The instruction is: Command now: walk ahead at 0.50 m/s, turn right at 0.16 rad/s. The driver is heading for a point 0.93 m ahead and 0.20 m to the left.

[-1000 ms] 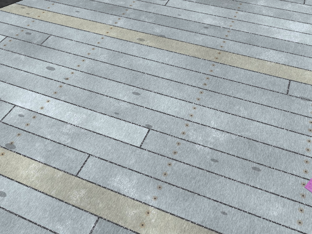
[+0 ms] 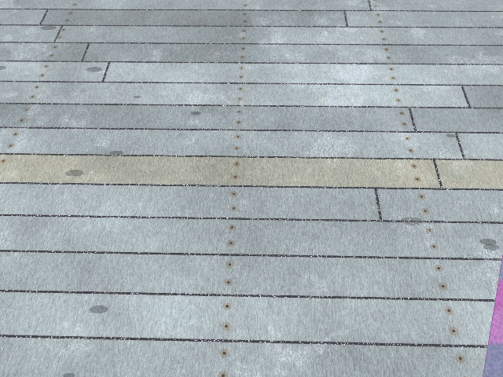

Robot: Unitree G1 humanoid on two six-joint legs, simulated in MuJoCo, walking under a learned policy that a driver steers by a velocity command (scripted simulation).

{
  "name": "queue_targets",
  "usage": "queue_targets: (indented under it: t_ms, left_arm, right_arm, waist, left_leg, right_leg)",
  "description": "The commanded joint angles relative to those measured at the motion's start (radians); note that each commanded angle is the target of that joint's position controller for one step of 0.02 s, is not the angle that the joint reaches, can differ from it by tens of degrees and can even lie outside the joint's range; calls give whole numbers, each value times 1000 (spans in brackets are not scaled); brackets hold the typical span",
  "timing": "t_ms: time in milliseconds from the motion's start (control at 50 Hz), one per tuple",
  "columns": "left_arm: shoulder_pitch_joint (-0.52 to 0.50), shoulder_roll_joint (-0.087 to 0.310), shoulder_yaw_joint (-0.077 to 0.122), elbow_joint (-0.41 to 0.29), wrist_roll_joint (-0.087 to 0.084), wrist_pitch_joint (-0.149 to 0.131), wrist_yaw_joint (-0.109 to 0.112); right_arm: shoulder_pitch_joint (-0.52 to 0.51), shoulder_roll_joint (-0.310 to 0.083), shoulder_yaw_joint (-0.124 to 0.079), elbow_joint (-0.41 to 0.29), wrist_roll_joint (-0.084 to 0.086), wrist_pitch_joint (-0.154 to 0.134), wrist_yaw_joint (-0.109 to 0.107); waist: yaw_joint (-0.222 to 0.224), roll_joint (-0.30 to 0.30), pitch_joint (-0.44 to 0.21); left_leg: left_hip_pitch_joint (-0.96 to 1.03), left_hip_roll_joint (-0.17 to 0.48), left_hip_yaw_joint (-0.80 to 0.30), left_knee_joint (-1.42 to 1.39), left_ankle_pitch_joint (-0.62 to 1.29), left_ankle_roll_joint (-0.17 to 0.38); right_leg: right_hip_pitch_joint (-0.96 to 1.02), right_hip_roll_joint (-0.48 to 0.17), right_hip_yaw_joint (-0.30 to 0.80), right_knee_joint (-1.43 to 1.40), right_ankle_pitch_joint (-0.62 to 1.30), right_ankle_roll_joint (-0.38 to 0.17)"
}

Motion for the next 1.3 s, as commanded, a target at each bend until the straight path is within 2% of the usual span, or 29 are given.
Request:
queue_targets:
  t_ms: [20, 60, 100, 160, 280, 340, 380, 440, 460, 480, 500, 520, 540, 560, 580, 600, 640, 700, 820, 920, 980, 1000, 1020, 1040, 1060, 1080, 1140, 1200, 1300]
  left_arm:
    - [343, 259, 77, 70, -36, 11, 31]
    - [243, 142, 47, 70, -36, -7, 28]
    - [224, 88, 29, 79, -38, -29, 29]
    - [278, 115, 34, 111, -42, -56, 33]
    - [338, 108, 21, 128, -38, -64, 37]
    - [366, 111, 14, 143, -44, -60, 54]
    - [391, 125, 14, 155, -42, -52, 65]
    - [350, 166, 29, 141, -41, -35, 82]
    - [332, 173, 32, 130, -45, -27, 83]
    - [310, 178, 36, 109, -55, -26, 76]
    - [406, 71, 19, 56, -65, -29, 68]
    - [412, 121, 25, 45, -59, -16, 65]
    - [352, 117, 23, 36, -52, -9, 62]
    - [292, 115, 23, 22, -44, -8, 60]
    - [220, 120, 28, 8, -31, 7, 58]
    - [283, 107, 28, 7, -22, 30, 58]
    - [310, 92, 24, 11, -19, 62, 64]
    - [273, 100, 26, -10, -23, 69, 62]
    - [161, 116, 29, -55, -28, 92, 65]
    - [191, 110, 21, -53, -44, 79, 69]
    - [291, 89, 14, -25, -47, 65, 76]
    - [287, 111, 16, -27, -39, 56, 80]
    - [265, 167, 19, -49, -18, 47, 83]
    - [167, 204, 22, -70, -19, 43, 73]
    - [152, 152, 11, -68, -22, 34, 68]
    - [144, 125, 2, -59, -27, 26, 62]
    - [248, 167, 25, -8, -37, 30, 56]
    - [327, 159, 32, 32, -43, 17, 53]
    - [387, 158, 44, 83, -36, -6, 48]
  right_arm:
    - [-97, -151, -38, -134, 13, -23, 6]
    - [-100, -117, -34, -113, 0, -26, 6]
    - [-29, -76, -30, -81, -25, 10, 13]
    - [-81, -70, -37, -94, -25, 34, 28]
    - [-291, -62, -28, -165, -18, 33, 42]
    - [-372, -40, -12, -200, -25, 26, 44]
    - [-367, -44, -10, -207, -30, 21, 43]
    - [-190, -91, -30, -165, -40, 13, 34]
    - [-90, -116, -43, -137, -46, 2, 29]
    - [-4, -177, -63, -122, -55, -10, 20]
    - [-38, -299, -95, -140, -45, -5, 11]
    - [15, -314, -99, -156, 6, 8, 16]
    - [-83, -284, -95, -181, 10, 24, 5]
    - [-162, -214, -76, -196, 11, 35, -1]
    - [-224, -173, -64, -197, 14, 47, -4]
    - [-213, -165, -61, -201, 12, 48, -7]
    - [-198, -166, -61, -198, 2, 40, -1]
    - [-198, -214, -77, -217, -11, 41, -1]
    - [-194, -202, -75, -240, -20, 74, -3]
    - [-210, -193, -68, -239, -32, 86, 1]
    - [-223, -187, -59, -228, -14, 97, -5]
    - [-203, -162, -51, -226, -9, 97, -10]
    - [-143, -92, -30, -226, -2, 91, -12]
    - [-200, -138, -44, -236, 0, 88, -18]
    - [-215, -169, -51, -222, -15, 90, -17]
    - [-189, -151, -48, -202, -13, 90, -9]
    - [-186, -164, -50, -171, -41, 81, 10]
    - [-274, -141, -43, -182, -33, 62, 19]
    - [-355, -109, -32, -197, -28, 38, 29]
  waist:
    - [145, -74, -215]
    - [71, -3, -80]
    - [24, -37, -58]
    - [15, -50, -22]
    - [54, -58, 35]
    - [72, -57, 51]
    - [73, -74, 24]
    - [1, -119, -75]
    - [-44, -105, -131]
    - [-100, -30, -193]
    - [0, 230, -307]
    - [-39, 105, -492]
    - [-17, 16, -382]
    - [6, -18, -234]
    - [40, -65, -145]
    - [64, 20, -120]
    - [76, 37, -132]
    - [69, 51, -182]
    - [17, 122, -147]
    - [11, 126, -121]
    - [58, 98, -102]
    - [50, 36, -79]
    - [13, -157, -117]
    - [14, -227, -26]
    - [11, -125, -20]
    - [-4, -115, -53]
    - [42, -172, -9]
    - [84, -115, 11]
    - [115, -132, -13]
  left_leg:
    - [-637, -25, -207, 550, 17, 45]
    - [-555, 28, -220, 398, 115, 52]
    - [-436, 29, -231, 335, 142, 42]
    - [-492, 24, -234, 279, 222, 31]
    - [-592, 9, -200, 27, 449, 28]
    - [-522, -25, -103, -131, 495, 41]
    - [-476, -63, -64, -181, 458, 61]
    - [-308, -149, -41, -224, 339, 117]
    - [-189, -161, -65, -309, 394, 143]
    - [-19, -75, -168, -385, 685, 192]
    - [286, 254, -533, -230, 1488, 347]
    - [375, 331, -720, -312, 1537, 469]
    - [249, 291, -616, -367, 1280, 438]
    - [88, 224, -546, -418, 1098, 380]
    - [-42, 118, -479, -478, 849, 275]
    - [-120, 122, -461, -485, 931, 286]
    - [-186, 84, -434, -485, 929, 269]
    - [-177, 50, -449, -488, 795, 238]
    - [-194, 54, -562, -585, 177, 217]
    - [-220, 68, -595, -565, 199, 209]
    - [-267, 51, -605, -503, 247, 159]
    - [-310, 7, -581, -458, 188, 107]
    - [-347, -91, -463, -277, 54, 50]
    - [-361, -216, -312, -192, -33, 27]
    - [-278, -167, -341, -74, -10, 17]
    - [-262, -162, -326, -49, 44, 15]
    - [-455, -144, -266, 51, 85, -2]
    - [-568, -101, -225, 20, 110, -25]
    - [-517, -72, -174, -100, 115, -26]
  right_leg:
    - [664, -400, 562, -282, 106, -232]
    - [438, -307, 381, -337, 218, -144]
    - [309, -271, 271, -389, 256, -102]
    - [294, -251, 187, -450, 225, -86]
    - [345, -228, 41, -481, 281, -33]
    - [376, -225, -51, -406, 578, -9]
    - [438, -234, -76, -315, 752, 8]
    - [480, -242, -93, -31, 980, 24]
    - [446, -235, -92, 150, 875, 34]
    - [312, -182, -109, 428, 559, 71]
    - [-31, -3, -96, 802, -458, 120]
    - [-126, 29, 117, 935, -462, 136]
    - [-170, -36, 148, 923, -371, 137]
    - [-183, -67, 143, 838, -313, 140]
    - [-151, -89, 145, 730, -276, 137]
    - [-100, -94, 143, 691, -267, 149]
    - [-43, -87, 143, 634, -253, 166]
    - [-54, -81, 142, 538, -214, 177]
    - [-76, -75, 154, 366, -198, 168]
    - [67, -31, 129, 174, -262, 126]
    - [245, -4, 102, -145, -153, 81]
    - [293, -57, 174, -283, -118, 62]
    - [338, -283, 427, -405, -179, 18]
    - [145, -405, 558, -428, -22, -81]
    - [95, -371, 493, -407, 70, -103]
    - [125, -311, 422, -412, -22, -79]
    - [325, -234, 404, -455, -291, -54]
    - [463, -249, 411, -461, -256, -75]
    - [482, -251, 375, -453, -185, -98]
